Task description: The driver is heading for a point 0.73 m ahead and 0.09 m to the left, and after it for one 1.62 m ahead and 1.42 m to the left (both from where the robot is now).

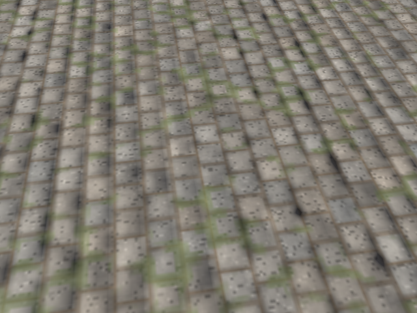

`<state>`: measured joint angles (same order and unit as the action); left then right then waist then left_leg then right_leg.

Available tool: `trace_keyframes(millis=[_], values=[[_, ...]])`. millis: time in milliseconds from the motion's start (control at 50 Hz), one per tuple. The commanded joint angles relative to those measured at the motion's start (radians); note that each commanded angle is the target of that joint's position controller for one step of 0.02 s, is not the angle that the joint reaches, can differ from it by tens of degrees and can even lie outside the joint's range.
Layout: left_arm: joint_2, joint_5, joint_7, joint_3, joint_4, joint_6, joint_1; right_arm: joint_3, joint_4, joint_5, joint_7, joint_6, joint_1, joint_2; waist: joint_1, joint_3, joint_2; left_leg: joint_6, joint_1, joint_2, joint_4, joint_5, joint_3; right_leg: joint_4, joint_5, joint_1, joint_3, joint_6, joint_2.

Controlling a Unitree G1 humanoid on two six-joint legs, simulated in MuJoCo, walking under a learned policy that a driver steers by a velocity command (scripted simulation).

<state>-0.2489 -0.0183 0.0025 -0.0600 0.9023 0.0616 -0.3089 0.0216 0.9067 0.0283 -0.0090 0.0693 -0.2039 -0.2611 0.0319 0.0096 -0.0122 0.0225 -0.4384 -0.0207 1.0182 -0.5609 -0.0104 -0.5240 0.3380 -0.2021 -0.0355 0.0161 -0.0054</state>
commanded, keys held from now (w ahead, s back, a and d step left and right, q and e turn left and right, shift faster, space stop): no key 0.94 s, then w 0.06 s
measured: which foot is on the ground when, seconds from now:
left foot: up 0.00-0.06, down 0.08-1.00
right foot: down 0.00-0.10, up 0.12-0.42, down 0.44-1.00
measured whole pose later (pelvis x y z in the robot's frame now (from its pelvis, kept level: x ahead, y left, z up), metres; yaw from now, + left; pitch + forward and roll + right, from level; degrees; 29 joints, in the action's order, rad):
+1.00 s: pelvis +0.07 +0.05 +0.01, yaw +0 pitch -2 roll +0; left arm -0.21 0.00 0.05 -0.03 1.14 0.00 -0.19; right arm 0.03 1.04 0.00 0.02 -0.01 -0.17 -0.23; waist 0.00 0.04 0.00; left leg 0.06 -0.20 0.05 0.46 -0.24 -0.03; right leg -0.46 0.28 -0.16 -0.03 0.03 -0.03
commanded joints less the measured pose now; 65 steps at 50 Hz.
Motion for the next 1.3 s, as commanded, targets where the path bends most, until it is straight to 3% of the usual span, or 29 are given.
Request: trace_keyframes(millis=[20,40,80,100,120,140,160,200,260,300,360,400,440,460,480,500,520,600,940,980,1000,1040,1060,1100,1160,1240,1260,1280,1300], values=[[-0.215,0.008,0.026,-0.041,-0.069,-0.028,0.121,0.013,-0.036,-0.017,-0.004,-0.002,-0.032,-0.048,-0.066,-0.018,-0.113,-0.029,0.156,-0.006,-0.323,0.319,-0.019,0.199,-0.52,-0.099,-0.125,-0.154,-0.167],[-0.211,0.006,0.028,-0.039,-0.061,-0.035,0.125,0.024,-0.006,-0.018,-0.005,-0.012,-0.101,-0.062,-0.103,-0.048,-0.114,-0.041,0.287,0.029,-0.408,0.489,-0.045,0.178,-0.461,-0.136,-0.086,-0.137,-0.148],[-0.122,0.01,0.027,-0.015,-0.032,-0.029,0.09,0.043,0.013,-0.031,0.009,-0.038,-0.156,-0.096,-0.127,-0.061,-0.047,-0.033,0.416,0.029,-0.486,0.568,-0.021,0.069,-0.274,-0.182,-0.032,-0.071,-0.086],[-0.047,0.037,0.029,0.008,-0.023,-0.031,0.039,0.053,-0.009,-0.045,0.02,-0.042,-0.14,-0.16,-0.096,-0.063,0.142,0.002,0.41,-0.13,-0.576,0.74,0.158,-0.114,-0.008,-0.208,0.038,0.002,-0.001],[-0.021,0.041,0.039,0.014,-0.011,-0.038,-0.034,0.041,-0.031,-0.063,0.022,-0.042,-0.123,-0.188,-0.056,-0.111,0.306,0.118,0.371,-0.323,-0.655,0.898,0.408,-0.303,0.298,-0.195,-0.003,0.056,0.035],[-0.055,0.014,0.048,0.001,-0.01,-0.052,-0.072,0.042,-0.027,-0.06,0.013,-0.038,-0.088,-0.184,-0.035,-0.121,0.315,0.203,0.342,-0.342,-0.736,0.623,0.524,-0.421,0.343,-0.23,-0.038,0.063,0.013],[-0.118,0.002,0.056,-0.014,-0.009,-0.063,-0.017,0.044,-0.038,-0.045,0.006,-0.03,-0.04,-0.178,-0.046,-0.048,0.224,0.199,0.308,-0.311,-0.755,0.436,0.499,-0.504,0.301,-0.295,-0.042,0.057,-0.012],[-0.11,0.011,0.066,-0.02,0.011,-0.084,0.033,0.026,-0.058,-0.047,0.001,-0.015,0.063,-0.126,-0.026,-0.007,0.13,0.15,0.234,-0.255,-0.758,0.421,0.373,-0.506,0.17,-0.288,-0.062,0.044,-0.064],[-0.077,0.017,0.064,-0.017,0.044,-0.078,0.023,0.013,-0.038,-0.056,0.014,-0.01,0.088,-0.081,-0.001,-0.034,0.14,0.129,0.195,-0.175,-0.753,0.585,0.214,-0.363,0.066,-0.15,-0.042,0.049,-0.071],[-0.065,0.015,0.062,-0.011,0.052,-0.071,0.052,0.015,-0.023,-0.049,0.024,-0.014,0.075,-0.089,-0.012,-0.057,0.124,0.139,0.226,-0.159,-0.74,0.616,0.182,-0.229,0.061,-0.099,-0.023,0.055,-0.059],[-0.073,0.012,0.058,-0.007,0.063,-0.076,0.089,0.022,-0.011,-0.038,0.029,-0.029,0.073,-0.112,-0.027,-0.055,0.111,0.161,0.242,-0.168,-0.748,0.48,0.213,-0.075,0.008,-0.048,-0.007,0.054,-0.046],[-0.066,0.018,0.051,-0.003,0.086,-0.076,0.074,0.019,-0.006,-0.027,0.028,-0.038,0.095,-0.099,-0.002,-0.025,0.097,0.14,0.188,-0.144,-0.751,0.344,0.206,0.09,-0.148,0.036,0.01,0.032,-0.039],[-0.092,0.039,0.048,0.0,0.092,-0.077,0.072,0.014,0.014,-0.033,0.018,-0.034,0.055,-0.081,-0.013,-0.005,0.057,0.084,0.127,-0.106,-0.754,0.239,0.191,0.134,-0.261,0.116,-0.036,0.0,-0.088],[-0.148,0.024,0.047,-0.012,0.105,-0.076,0.082,0.019,0.012,-0.038,0.014,-0.034,0.032,-0.084,-0.053,0.021,-0.017,0.062,0.126,-0.054,-0.766,0.226,0.145,0.091,-0.229,0.077,-0.02,-0.023,-0.078],[-0.128,0.018,0.042,-0.011,0.115,-0.069,0.091,0.02,0.012,-0.041,0.018,-0.037,0.054,-0.086,-0.036,0.027,-0.038,0.049,0.179,-0.03,-0.741,0.25,0.11,0.103,-0.175,0.018,-0.014,-0.027,-0.06],[-0.096,0.024,0.039,-0.004,0.121,-0.061,0.101,0.02,0.013,-0.038,0.022,-0.04,0.067,-0.083,-0.033,0.019,-0.039,0.049,0.212,-0.024,-0.713,0.302,0.097,0.126,-0.192,0.007,-0.019,-0.017,-0.061],[-0.095,0.029,0.04,-0.004,0.125,-0.054,0.114,0.019,0.016,-0.034,0.026,-0.043,0.067,-0.075,-0.036,0.003,-0.049,0.053,0.241,-0.022,-0.687,0.379,0.086,0.137,-0.227,0.006,-0.023,-0.007,-0.063],[-0.091,0.02,0.042,-0.001,0.154,-0.042,0.107,0.022,0.039,-0.033,0.028,-0.055,0.042,-0.075,-0.04,-0.037,-0.025,0.057,0.306,-0.009,-0.635,0.562,0.056,0.134,-0.28,0.018,-0.016,0.0,-0.057],[-0.073,0.022,0.053,0.01,0.21,-0.054,0.098,0.023,0.1,-0.031,0.034,-0.068,0.043,-0.077,-0.032,0.012,0.015,0.049,0.282,-0.016,-0.652,0.477,0.069,0.146,-0.206,0.005,0.004,0.0,-0.039],[-0.058,0.017,0.055,0.012,0.223,-0.057,0.076,0.029,0.115,-0.025,0.039,-0.071,0.02,-0.088,-0.037,0.007,0.037,0.067,0.273,-0.011,-0.683,0.161,0.083,0.101,-0.011,-0.016,0.05,-0.008,-0.001],[-0.059,0.014,0.056,0.01,0.213,-0.056,0.088,0.039,0.118,-0.018,0.04,-0.072,0.006,-0.116,-0.047,0.031,0.069,0.094,0.253,-0.038,-0.716,-0.032,0.131,0.039,0.089,-0.067,0.076,-0.016,0.021],[-0.047,0.011,0.051,0.013,0.178,-0.039,0.134,0.055,0.127,-0.012,0.041,-0.062,-0.059,-0.16,-0.073,0.078,0.159,0.181,0.26,-0.199,-0.844,-0.285,0.361,-0.13,0.131,-0.211,0.1,-0.031,0.022],[-0.047,0.007,0.044,0.012,0.165,-0.027,0.154,0.063,0.13,-0.013,0.042,-0.051,-0.082,-0.177,-0.082,0.102,0.179,0.227,0.237,-0.27,-0.892,-0.297,0.466,-0.227,0.124,-0.242,0.068,-0.043,-0.01],[-0.066,-0.006,0.03,0.001,0.152,-0.007,0.17,0.065,0.119,-0.023,0.041,-0.022,-0.086,-0.165,-0.079,0.112,0.146,0.266,0.283,-0.334,-0.918,-0.205,0.538,-0.413,0.2,-0.365,0.006,-0.064,-0.064],[-0.066,-0.014,0.016,-0.008,0.152,0.019,0.168,0.062,0.085,-0.002,0.038,-0.003,-0.03,-0.139,-0.047,0.078,0.094,0.201,0.315,-0.27,-0.902,-0.018,0.383,-0.294,0.138,-0.354,0.013,-0.077,-0.098],[-0.027,-0.002,0.007,-0.011,0.217,0.024,0.028,0.069,0.077,0.014,0.032,-0.023,-0.009,-0.161,0.029,0.024,0.099,0.16,0.081,-0.139,-0.79,0.061,0.162,0.006,-0.111,0.066,0.156,-0.042,0.014],[-0.031,-0.001,0.008,-0.015,0.242,0.017,-0.04,0.063,0.077,0.013,0.029,-0.025,-0.013,-0.138,0.052,0.017,0.079,0.147,0.016,-0.116,-0.728,0.034,0.143,0.023,-0.107,0.155,0.164,-0.039,0.033],[-0.048,-0.002,0.009,-0.02,0.257,0.014,-0.11,0.048,0.069,0.006,0.025,-0.022,0.003,-0.09,0.082,0.016,0.02,0.114,-0.066,-0.077,-0.587,0.059,0.099,0.073,-0.06,0.243,0.079,-0.056,-0.019],[-0.126,0.004,0.016,-0.032,0.257,0.017,-0.209,0.025,0.049,-0.014,0.015,-0.016,0.021,-0.007,0.105,-0.023,-0.208,0.039,-0.184,0.008,-0.199,0.083,-0.032,0.22,0.105,0.319,-0.244,-0.124,-0.241]])
Keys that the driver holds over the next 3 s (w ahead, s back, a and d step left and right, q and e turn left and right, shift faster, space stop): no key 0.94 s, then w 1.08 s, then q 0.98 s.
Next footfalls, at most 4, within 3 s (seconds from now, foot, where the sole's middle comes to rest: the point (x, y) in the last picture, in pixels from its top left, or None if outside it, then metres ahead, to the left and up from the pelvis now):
0.08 left None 0.12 0.14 -0.77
0.44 right None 0.09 -0.09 -0.77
1.28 right None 0.17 -0.11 -0.77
1.78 left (184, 296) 0.55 0.11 -0.77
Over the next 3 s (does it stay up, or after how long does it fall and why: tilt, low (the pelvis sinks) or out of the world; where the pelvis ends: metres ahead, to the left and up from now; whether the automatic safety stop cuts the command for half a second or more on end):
stays up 0.69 0.01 0.01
